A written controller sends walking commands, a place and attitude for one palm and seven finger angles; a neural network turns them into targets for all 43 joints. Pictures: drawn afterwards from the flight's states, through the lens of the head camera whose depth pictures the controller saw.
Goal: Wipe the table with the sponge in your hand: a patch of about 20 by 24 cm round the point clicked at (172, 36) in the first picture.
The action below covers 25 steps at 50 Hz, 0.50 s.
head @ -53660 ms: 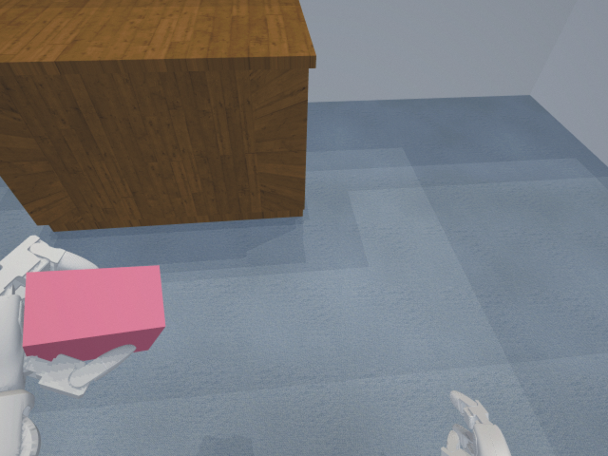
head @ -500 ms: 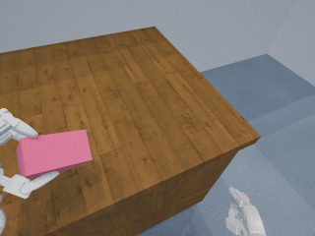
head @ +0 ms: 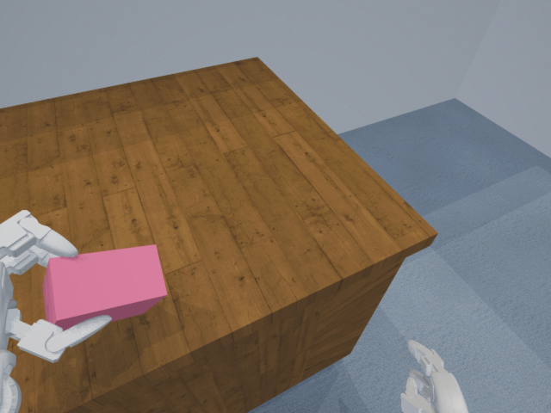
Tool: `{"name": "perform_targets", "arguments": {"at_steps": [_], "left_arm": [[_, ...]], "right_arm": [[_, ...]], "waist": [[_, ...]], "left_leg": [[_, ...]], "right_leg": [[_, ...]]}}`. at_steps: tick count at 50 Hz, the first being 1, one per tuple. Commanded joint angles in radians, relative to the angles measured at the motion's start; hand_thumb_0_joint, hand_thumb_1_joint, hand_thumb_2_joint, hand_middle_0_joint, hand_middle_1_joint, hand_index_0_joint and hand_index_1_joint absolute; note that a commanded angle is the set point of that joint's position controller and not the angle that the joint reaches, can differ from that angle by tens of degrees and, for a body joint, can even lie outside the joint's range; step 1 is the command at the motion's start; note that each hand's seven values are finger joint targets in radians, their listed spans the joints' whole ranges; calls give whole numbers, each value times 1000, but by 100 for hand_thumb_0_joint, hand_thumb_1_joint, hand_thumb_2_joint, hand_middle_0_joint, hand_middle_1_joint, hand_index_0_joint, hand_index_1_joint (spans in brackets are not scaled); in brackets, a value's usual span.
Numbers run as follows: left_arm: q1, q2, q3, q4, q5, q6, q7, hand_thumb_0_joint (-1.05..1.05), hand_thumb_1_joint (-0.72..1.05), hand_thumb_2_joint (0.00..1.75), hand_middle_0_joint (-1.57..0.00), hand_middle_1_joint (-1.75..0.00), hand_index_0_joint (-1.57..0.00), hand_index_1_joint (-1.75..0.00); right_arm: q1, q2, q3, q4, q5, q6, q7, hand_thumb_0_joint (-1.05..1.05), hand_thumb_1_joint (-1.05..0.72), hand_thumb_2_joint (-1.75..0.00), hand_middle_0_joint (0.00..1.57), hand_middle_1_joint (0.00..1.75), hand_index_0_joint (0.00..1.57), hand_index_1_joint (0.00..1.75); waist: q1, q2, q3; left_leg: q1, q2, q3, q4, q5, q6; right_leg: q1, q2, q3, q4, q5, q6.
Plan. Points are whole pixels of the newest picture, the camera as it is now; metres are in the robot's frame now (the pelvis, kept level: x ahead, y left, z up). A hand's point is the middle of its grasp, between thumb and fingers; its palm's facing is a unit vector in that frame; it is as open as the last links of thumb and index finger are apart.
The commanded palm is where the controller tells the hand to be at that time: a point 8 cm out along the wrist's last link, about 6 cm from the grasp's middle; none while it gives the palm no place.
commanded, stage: look again from close up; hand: left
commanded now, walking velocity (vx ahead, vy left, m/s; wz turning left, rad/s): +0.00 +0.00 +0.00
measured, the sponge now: (118, 287) +0.24 +0.21 +0.11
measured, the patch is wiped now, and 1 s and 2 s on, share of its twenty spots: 0.90 0.90 0.90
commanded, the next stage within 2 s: come to a stop and stand still in 0.02 s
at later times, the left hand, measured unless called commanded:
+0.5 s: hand out of the picture +0.23 +0.29 +0.21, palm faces +0.55 -0.72 -0.42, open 10.1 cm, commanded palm +0.15 +0.27 +0.17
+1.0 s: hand (8, 281) +0.20 +0.28 +0.18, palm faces +0.47 -0.80 -0.37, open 10.1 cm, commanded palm +0.15 +0.30 +0.17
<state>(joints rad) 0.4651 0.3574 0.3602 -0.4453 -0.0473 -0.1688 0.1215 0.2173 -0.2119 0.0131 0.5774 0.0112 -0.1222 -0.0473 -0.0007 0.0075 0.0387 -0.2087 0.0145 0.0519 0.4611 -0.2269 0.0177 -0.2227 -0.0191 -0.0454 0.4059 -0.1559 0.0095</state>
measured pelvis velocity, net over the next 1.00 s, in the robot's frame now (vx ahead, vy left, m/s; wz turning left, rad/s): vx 0.00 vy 0.01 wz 0.05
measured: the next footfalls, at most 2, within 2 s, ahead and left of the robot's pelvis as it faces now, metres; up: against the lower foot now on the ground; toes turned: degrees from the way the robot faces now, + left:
none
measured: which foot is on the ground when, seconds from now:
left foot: down 0.00-1.00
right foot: down 0.00-1.00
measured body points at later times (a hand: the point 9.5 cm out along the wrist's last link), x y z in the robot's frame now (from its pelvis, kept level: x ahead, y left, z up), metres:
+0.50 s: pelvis -0.01 -0.01 -0.01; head +0.00 +0.00 +0.44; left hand +0.20 +0.33 +0.23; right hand +0.17 -0.23 -0.08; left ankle +0.02 +0.10 -0.74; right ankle +0.04 -0.13 -0.74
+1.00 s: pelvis +0.00 +0.01 +0.00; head +0.02 +0.03 +0.44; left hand +0.17 +0.32 +0.20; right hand +0.20 -0.20 -0.07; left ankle +0.01 +0.10 -0.74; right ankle +0.04 -0.13 -0.74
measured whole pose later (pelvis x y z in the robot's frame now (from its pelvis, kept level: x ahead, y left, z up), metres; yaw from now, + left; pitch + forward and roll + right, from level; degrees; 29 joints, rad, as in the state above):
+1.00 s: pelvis +0.00 +0.01 +0.00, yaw +3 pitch +0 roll +0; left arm 0.42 0.42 0.40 -0.47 -0.09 -0.27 0.13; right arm 0.18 -0.19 0.01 0.61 0.02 -0.19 0.01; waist 0.04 -0.03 0.04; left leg -0.26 -0.04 0.02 0.50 -0.24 0.03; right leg -0.28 -0.06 -0.05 0.50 -0.21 0.03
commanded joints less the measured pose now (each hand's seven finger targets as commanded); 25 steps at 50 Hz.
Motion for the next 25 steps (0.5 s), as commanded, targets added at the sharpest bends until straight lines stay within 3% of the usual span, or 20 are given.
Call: {"name": "perform_targets", "arguments": {"at_steps": [1, 2, 3, 6, 7, 8, 12, 13, 16, 17, 18, 19, 20, 21, 22, 23, 25], "left_arm": [[-85, 146, 78, -193, -11, -49, 10, 0, 10, 130, -120, -160, -120, -160], [-114, 171, 96, -227, -6, -46, 18, 0, 10, 130, -120, -160, -120, -160], [-118, 136, 61, -223, -6, -53, 16, 0, 10, 130, -120, -160, -120, -160], [-136, 163, 74, -265, -6, -53, 21, 0, 10, 130, -120, -160, -120, -160], [-145, 201, 106, -289, -1, -51, 31, 0, 10, 130, -120, -160, -120, -160], [-136, 159, 76, -280, -5, -57, 28, 0, 10, 130, -120, -160, -120, -160], [-89, 195, 118, -270, -6, -51, 34, 0, 10, 130, -120, -160, -120, -160], [-81, 146, 78, -250, -10, -55, 27, 0, 10, 130, -120, -160, -120, -160], [-57, 154, 91, -219, -15, -50, 20, 0, 10, 130, -120, -160, -120, -160], [-948, 983, 411, -512, 15, -197, 25, 0, 10, 130, -120, -160, -120, -160], [-606, 422, 344, -103, 38, -149, 14, 0, 10, 130, -120, -160, -120, -160], [-437, 382, 291, 6, 25, -124, 18, 0, 10, 130, -120, -160, -120, -160], [-382, 377, 255, 59, 8, -121, 19, 0, 10, 130, -120, -160, -120, -160], [-340, 375, 230, 36, 1, -140, 4, 0, 10, 130, -120, -160, -120, -160], [-258, 316, 183, 92, -16, -131, -8, 0, 10, 130, -120, -160, -120, -160], [-175, 249, 120, 31, -17, -144, -17, 0, 10, 130, -120, -160, -120, -160], [-90, 171, 30, -52, -35, -155, -26, 0, 10, 130, -120, -160, -120, -160]], "right_arm": [[-105, -122, -44, -168, 8, -55, -14, 0, -90, -90, 20, 30, 20, 30], [-127, -124, -41, -167, 10, -56, -16, 0, -90, -90, 20, 30, 20, 30], [-113, -119, -38, -161, 3, -57, -18, 0, -90, -90, 20, 30, 20, 30], [-109, -123, -44, -165, 4, -71, -21, 0, -90, -90, 20, 30, 20, 30], [-129, -124, -42, -161, 7, -73, -22, 0, -90, -90, 20, 30, 20, 30], [-109, -121, -40, -155, -1, -72, -22, 0, -90, -90, 20, 30, 20, 30], [-120, -124, -45, -156, 6, -76, -19, 0, -90, -90, 20, 30, 20, 30], [-104, -117, -40, -152, 1, -72, -18, 0, -90, -90, 20, 30, 20, 30], [-98, -123, -47, -156, 6, -69, -15, 0, -90, -90, 20, 30, 20, 30], [68, -173, 84, -237, 87, -27, -94, 0, -90, -90, 20, 30, 20, 30], [-12, -59, -20, -184, 43, -75, -76, 0, -90, -90, 20, 30, 20, 30], [-44, -110, -9, -131, 9, -85, -29, 0, -90, -90, 20, 30, 20, 30], [-68, -167, -31, -140, -2, -90, -11, 0, -90, -90, 20, 30, 20, 30], [-46, -162, -34, -157, -6, -100, 0, 0, -90, -90, 20, 30, 20, 30], [-74, -170, -33, -135, -9, -104, 13, 0, -90, -90, 20, 30, 20, 30], [-13, -154, -31, -150, -3, -112, 24, 0, -90, -90, 20, 30, 20, 30], [-12, -157, -27, -155, 13, -136, 54, 0, -90, -90, 20, 30, 20, 30]], "waist": [[7, 2, -101], [10, 32, -99], [8, 32, -91], [10, 50, -106], [14, 77, -117], [13, 63, -119], [15, 71, -125], [11, 45, -113], [10, 21, -106], [-33, 231, -147], [15, 26, -139], [19, -77, -67], [42, -76, -44], [37, -68, -87], [32, 27, -128], [43, 34, -90], [50, 37, -84]], "left_leg": [[-28, 80, -90, -104, -10, 6], [-12, 79, -94, -115, -32, 6], [-25, 80, -93, -117, -46, 11], [-17, 73, -93, -101, -29, 10], [1, 73, -95, -108, -34, 9], [-18, 74, -94, -107, -33, 11], [0, 73, -103, -104, -10, 6], [-17, 77, -105, -109, -14, 8], [-24, 81, -107, -103, 0, 6], [-165, 41, -101, -152, -198, 52], [-160, 105, -128, -93, -168, 26], [-116, 68, -98, -118, -163, 8], [-61, 43, -69, -66, -140, 6], [-46, 23, -60, -6, -131, 7], [-6, 30, -59, -15, -164, 8], [-55, 24, -69, -35, -141, 14], [-33, 21, -68, -32, -94, 18]], "right_leg": [[55, -74, 88, -84, 1, -22], [38, -74, 90, -86, -36, -23], [39, -69, 78, -91, -45, -22], [53, -78, 102, -96, -33, -29], [51, -77, 104, -92, -43, -29], [69, -75, 88, -88, -34, -28], [67, -81, 97, -84, -14, -32], [67, -75, 84, -85, -13, -30], [69, -78, 91, -90, 7, -28], [266, 43, 19, 76, -155, 52], [33, -40, 31, 69, -272, 3], [-21, -23, 36, -14, -246, -12], [-84, -33, 100, -68, -196, -40], [-115, -75, 155, -103, -216, -56], [-145, -83, 157, -81, -264, -60], [-106, -77, 141, -80, -194, -59], [-116, -80, 141, -75, -180, -61]]}}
